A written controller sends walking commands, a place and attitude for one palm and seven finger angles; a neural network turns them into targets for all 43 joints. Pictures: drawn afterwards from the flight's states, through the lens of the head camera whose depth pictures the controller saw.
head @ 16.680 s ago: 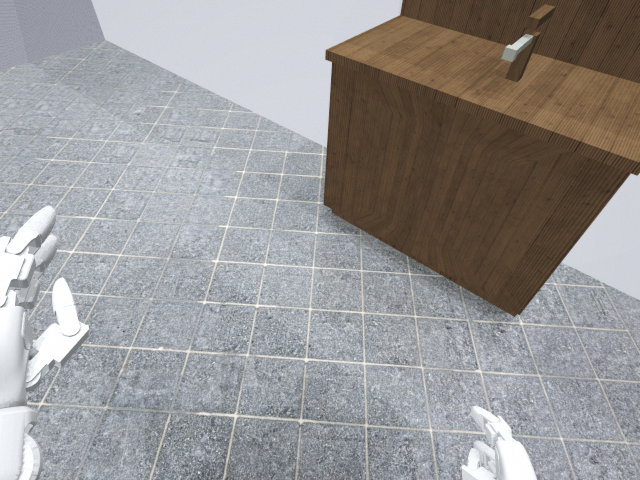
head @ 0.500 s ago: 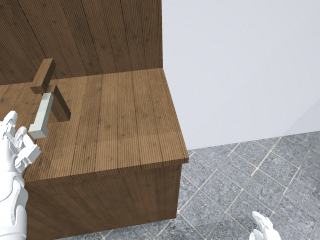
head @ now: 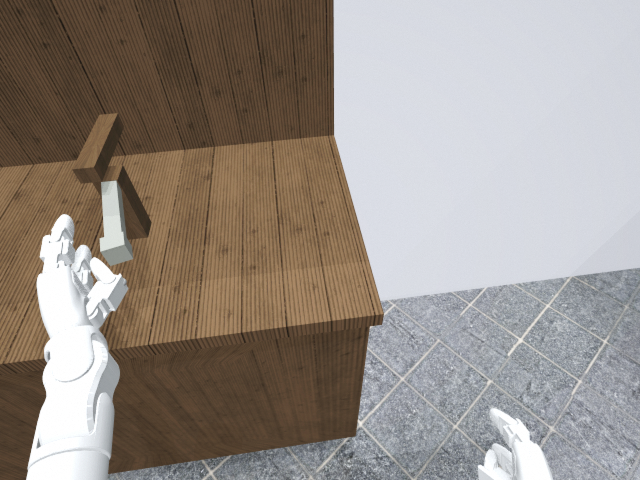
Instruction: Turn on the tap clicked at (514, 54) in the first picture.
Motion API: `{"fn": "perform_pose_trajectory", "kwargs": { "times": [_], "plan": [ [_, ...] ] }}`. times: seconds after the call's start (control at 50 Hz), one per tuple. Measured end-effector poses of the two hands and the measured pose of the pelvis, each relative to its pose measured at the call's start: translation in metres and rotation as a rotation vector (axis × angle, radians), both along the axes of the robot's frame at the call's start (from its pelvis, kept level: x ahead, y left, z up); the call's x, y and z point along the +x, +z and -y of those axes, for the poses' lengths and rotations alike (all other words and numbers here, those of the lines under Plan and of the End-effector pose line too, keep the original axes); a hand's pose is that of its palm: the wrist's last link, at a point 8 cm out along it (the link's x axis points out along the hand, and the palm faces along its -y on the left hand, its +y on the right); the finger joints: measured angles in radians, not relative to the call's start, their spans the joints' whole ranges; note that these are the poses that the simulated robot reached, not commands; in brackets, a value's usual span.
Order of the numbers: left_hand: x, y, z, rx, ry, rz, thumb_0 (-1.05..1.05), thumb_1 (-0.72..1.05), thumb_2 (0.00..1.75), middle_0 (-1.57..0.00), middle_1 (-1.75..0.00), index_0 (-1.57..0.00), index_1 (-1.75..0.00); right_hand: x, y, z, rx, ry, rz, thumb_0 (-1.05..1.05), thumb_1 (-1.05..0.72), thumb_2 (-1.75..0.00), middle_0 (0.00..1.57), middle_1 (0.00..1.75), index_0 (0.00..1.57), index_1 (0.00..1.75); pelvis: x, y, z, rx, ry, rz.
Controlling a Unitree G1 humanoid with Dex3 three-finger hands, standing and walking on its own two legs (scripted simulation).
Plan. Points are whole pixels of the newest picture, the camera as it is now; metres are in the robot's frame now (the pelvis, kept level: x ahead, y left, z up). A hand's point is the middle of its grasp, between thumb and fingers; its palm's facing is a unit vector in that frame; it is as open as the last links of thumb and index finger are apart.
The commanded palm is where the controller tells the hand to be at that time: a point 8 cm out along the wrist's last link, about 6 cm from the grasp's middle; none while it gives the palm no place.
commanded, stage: push the lever round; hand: left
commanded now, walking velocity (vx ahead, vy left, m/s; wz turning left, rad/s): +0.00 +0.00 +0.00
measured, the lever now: (116, 248) +0.35 +0.29 +0.12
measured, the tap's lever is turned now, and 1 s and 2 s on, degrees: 16 43 71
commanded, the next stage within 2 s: none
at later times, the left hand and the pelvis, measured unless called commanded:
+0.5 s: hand (157, 268) +0.33 +0.24 +0.11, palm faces +0.63 -0.77 -0.06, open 7.6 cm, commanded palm +0.28 +0.26 +0.11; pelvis +0.00 +0.00 +0.00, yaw +0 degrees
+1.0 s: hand (190, 251) +0.36 +0.20 +0.11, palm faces +0.71 -0.70 -0.07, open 7.6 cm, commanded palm +0.31 +0.23 +0.11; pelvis +0.00 +0.00 +0.00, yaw +0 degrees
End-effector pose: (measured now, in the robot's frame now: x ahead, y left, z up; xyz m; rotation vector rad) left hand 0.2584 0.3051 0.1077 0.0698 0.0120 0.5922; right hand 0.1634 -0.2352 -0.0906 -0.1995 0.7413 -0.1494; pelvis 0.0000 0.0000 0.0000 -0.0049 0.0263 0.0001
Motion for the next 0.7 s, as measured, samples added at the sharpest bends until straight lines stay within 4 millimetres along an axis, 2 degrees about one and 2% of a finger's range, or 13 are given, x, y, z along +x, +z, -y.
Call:
{"fn": "perform_pose_trajectory", "kwargs": {
  "times": [0.26, 0.7],
  "plan": [
    [0.004, 0.000, 0.014, -0.009, 0.064, 0.000, 0.01, 0.94, 0.93, -0.15, -0.15, -0.15, -0.15, -0.001, 0.001, 0.000, -0.009, -0.004, -0.026, 0.02, -0.90, -0.90, 0.20, 0.30, 0.20, 0.30, -0.001, 0.000, -0.002, -0.001, -0.003, 0.009],
    [0.026, 0.003, 0.058, -0.018, 0.142, -0.022, 0.02, 0.96, 0.92, -0.15, -0.15, -0.16, -0.15, -0.001, -0.003, -0.007, 0.012, -0.004, -0.089, 0.02, -0.90, -0.90, 0.20, 0.30, 0.20, 0.30, -0.002, 0.002, -0.003, -0.001, -0.003, 0.020]
  ]
}}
